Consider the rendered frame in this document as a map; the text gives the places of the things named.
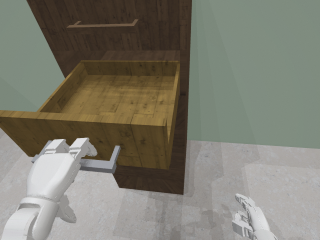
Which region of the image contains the drawer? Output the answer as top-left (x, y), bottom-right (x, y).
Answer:
top-left (0, 60), bottom-right (180, 170)

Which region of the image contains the right robot forearm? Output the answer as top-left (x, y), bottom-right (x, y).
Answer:
top-left (252, 229), bottom-right (278, 240)

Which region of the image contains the robot right hand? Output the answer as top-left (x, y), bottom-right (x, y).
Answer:
top-left (232, 193), bottom-right (271, 240)

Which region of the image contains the robot left hand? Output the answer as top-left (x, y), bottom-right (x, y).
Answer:
top-left (26, 137), bottom-right (98, 223)

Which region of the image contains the cabinet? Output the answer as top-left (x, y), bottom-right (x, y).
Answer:
top-left (26, 0), bottom-right (192, 195)

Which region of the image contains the left robot forearm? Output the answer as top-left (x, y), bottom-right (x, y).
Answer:
top-left (1, 196), bottom-right (59, 240)

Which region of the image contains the handle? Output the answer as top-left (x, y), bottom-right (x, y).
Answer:
top-left (31, 140), bottom-right (121, 174)
top-left (67, 23), bottom-right (137, 35)

